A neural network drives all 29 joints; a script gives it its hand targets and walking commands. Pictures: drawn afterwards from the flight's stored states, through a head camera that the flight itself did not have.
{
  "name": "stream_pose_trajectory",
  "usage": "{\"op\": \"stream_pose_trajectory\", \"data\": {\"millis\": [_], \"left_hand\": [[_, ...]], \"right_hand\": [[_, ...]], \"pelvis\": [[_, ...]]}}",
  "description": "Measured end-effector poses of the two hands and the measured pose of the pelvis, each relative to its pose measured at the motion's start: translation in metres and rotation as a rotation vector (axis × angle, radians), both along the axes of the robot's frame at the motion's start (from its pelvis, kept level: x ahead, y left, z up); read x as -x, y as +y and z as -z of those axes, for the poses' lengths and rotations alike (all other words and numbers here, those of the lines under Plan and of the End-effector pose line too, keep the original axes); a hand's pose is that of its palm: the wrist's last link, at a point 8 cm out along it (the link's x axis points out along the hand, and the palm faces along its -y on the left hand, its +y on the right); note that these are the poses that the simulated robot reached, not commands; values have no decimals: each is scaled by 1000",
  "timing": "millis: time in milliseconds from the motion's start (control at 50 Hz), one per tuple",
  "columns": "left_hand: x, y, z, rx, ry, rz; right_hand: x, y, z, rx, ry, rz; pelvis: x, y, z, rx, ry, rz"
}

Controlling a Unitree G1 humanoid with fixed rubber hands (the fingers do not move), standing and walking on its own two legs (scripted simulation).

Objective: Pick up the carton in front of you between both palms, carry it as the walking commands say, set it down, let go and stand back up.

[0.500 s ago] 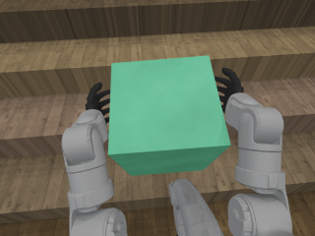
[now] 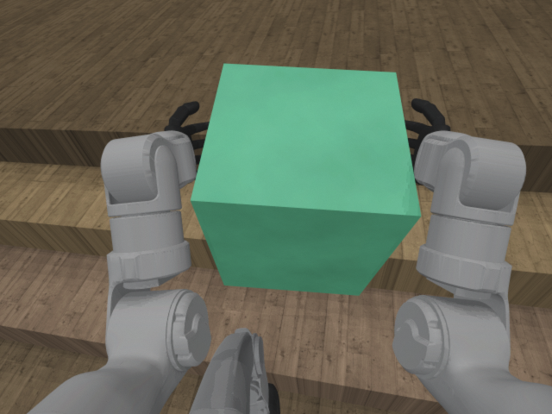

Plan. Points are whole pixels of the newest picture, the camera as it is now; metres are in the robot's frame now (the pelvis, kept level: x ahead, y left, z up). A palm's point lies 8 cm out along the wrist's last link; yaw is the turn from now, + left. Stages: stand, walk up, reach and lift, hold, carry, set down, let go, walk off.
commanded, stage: carry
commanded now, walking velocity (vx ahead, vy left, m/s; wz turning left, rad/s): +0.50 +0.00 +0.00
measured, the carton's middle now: (299, 192) +0.39 +0.01 +0.14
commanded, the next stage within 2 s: none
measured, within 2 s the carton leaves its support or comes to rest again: neither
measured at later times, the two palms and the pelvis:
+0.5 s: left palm out of the picture +0.69 +0.15 +0.36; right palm out of the picture +0.70 -0.15 +0.39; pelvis +0.32 -0.02 +0.19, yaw -1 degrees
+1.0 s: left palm out of the picture +1.03 +0.12 +0.55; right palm out of the picture +0.99 -0.17 +0.54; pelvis +0.63 +0.03 +0.37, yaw +0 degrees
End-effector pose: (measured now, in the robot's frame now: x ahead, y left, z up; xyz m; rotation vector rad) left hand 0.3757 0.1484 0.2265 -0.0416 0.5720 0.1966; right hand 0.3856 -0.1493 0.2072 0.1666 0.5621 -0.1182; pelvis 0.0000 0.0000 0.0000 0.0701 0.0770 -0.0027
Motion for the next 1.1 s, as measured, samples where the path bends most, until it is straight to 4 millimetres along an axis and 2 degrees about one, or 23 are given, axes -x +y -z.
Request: {"op": "stream_pose_trajectory", "data": {"millis": [40,100,160,220,300,380,460,540,620,700,760,820,920,960,1000,1060,1100], "left_hand": [[-43,-12,-2,34,37,62],[-95,-32,-3,94,90,135],[-125,-41,-12,141,130,144],[-157,-41,-42,129,95,140],[-205,-35,-90,122,-1,148],[-253,-28,-118,137,-36,132],[-299,-15,-132,131,3,66],[-326,11,-145,87,75,-62],[-343,31,-168,64,125,-145],[-389,37,-215,60,67,-159],[-435,33,-257,29,-1,-132],[-485,25,-288,1,-35,-88],[-581,4,-312,9,5,11],[-621,-10,-316,37,48,76],[-654,-25,-322,68,79,127],[-686,-41,-337,116,117,151],[-705,-47,-357,118,107,155]], "right_hand": [[-18,-13,-4,20,41,78],[-37,-30,-10,54,100,171],[-55,-38,-24,57,142,214],[-88,-38,-54,40,108,225],[-144,-33,-107,60,16,210],[-203,-28,-151,111,-18,174],[-275,-16,-173,116,18,102],[-350,13,-183,67,87,-49],[-395,36,-199,17,133,-110],[-439,41,-242,20,72,-125],[-476,34,-274,16,0,-110],[-513,25,-297,1,-32,-79],[-575,3,-314,19,15,24],[-591,-11,-321,29,59,86],[-603,-24,-328,52,95,142],[-618,-38,-347,66,135,190],[-637,-44,-368,55,125,204]], "pelvis": [[-31,16,-15,-2,3,-3],[-60,30,-43,-6,-12,-1],[-90,35,-79,-7,-21,11],[-123,39,-112,17,-23,29],[-172,34,-138,53,-13,33],[-230,18,-154,96,-19,16],[-290,-2,-173,146,9,10],[-340,-25,-209,160,2,15],[-381,-29,-255,156,-18,3],[-425,-31,-293,107,-31,-9],[-462,-25,-306,85,-27,-5],[-506,-13,-315,58,-27,9],[-585,11,-336,-3,4,0],[-615,24,-353,-13,1,-7],[-632,30,-374,-15,-11,-4],[-662,31,-410,-20,-28,4],[-685,31,-434,-6,-37,13]]}}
